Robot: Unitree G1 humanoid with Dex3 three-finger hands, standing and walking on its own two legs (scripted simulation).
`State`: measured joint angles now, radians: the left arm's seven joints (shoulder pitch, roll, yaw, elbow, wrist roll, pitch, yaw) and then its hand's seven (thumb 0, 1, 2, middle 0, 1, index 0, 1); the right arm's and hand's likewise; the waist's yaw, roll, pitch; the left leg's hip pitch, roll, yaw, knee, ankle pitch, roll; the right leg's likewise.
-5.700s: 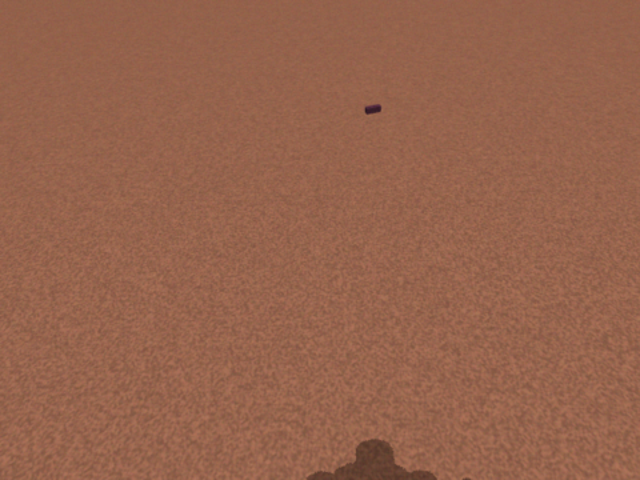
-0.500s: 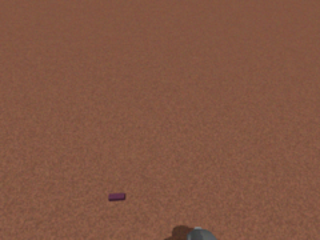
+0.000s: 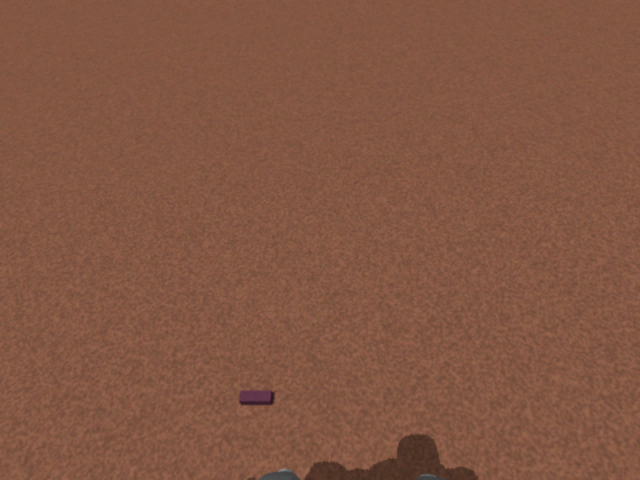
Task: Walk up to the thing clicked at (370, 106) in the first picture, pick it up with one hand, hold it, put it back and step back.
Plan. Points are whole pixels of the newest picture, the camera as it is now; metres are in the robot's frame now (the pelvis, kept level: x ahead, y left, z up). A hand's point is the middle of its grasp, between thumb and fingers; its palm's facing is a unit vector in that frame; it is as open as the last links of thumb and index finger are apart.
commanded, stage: walk up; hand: left
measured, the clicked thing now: (256, 397) +0.45 +0.28 -0.73
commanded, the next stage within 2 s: stand in 1.36 s
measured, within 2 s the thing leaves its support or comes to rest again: neither
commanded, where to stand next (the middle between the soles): +0.09 +0.06 m, yaw -1 degrees
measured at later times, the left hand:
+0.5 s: hand out of the picture +0.11 +0.30 -0.13, palm faces -0.03 -0.92 -0.39, open 7.4 cm
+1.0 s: hand out of the picture +0.12 +0.28 -0.12, palm faces -0.07 -0.92 -0.38, open 7.4 cm
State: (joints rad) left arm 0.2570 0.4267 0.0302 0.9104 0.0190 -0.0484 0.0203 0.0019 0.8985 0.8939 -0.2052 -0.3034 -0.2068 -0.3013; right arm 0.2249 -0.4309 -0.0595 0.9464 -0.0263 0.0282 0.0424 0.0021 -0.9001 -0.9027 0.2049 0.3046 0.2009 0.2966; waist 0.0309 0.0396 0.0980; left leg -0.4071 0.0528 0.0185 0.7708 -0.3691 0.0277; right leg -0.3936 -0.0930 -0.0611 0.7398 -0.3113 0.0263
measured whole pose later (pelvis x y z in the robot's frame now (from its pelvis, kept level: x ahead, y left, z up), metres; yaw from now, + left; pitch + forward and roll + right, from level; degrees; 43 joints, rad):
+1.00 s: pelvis +0.04 +0.02 +0.03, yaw -2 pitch -3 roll +0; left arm 0.09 0.36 -0.02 1.15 0.01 -0.03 0.01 0.00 0.90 0.89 -0.20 -0.30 -0.20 -0.30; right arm 0.05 -0.38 -0.03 1.13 -0.01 0.02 0.03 0.00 -0.90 -0.90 0.20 0.30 0.20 0.30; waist 0.00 0.01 0.06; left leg -0.14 0.01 0.07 0.39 -0.20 0.01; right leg -0.15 -0.05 0.01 0.38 -0.19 0.04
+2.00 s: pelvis +0.04 +0.01 +0.04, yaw -1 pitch -2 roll +0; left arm 0.10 0.35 0.00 1.14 0.01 -0.01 0.00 0.00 0.90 0.89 -0.20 -0.30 -0.20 -0.30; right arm 0.06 -0.35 -0.01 1.16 -0.01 0.00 0.01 0.00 -0.90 -0.90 0.20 0.30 0.20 0.30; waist 0.00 0.00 0.06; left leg -0.10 0.03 0.06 0.30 -0.16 -0.02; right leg -0.10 -0.03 -0.01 0.31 -0.16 0.02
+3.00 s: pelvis +0.05 +0.00 +0.04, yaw -1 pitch -2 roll +0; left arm 0.10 0.35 -0.01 1.13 0.01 -0.01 0.00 0.00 0.90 0.89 -0.20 -0.30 -0.20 -0.30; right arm 0.10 -0.35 0.00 1.15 -0.01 -0.01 0.01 0.00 -0.90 -0.90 0.20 0.30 0.20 0.30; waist 0.00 0.00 0.05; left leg -0.09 0.04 0.05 0.30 -0.17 -0.03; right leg -0.10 -0.02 -0.02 0.31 -0.18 0.01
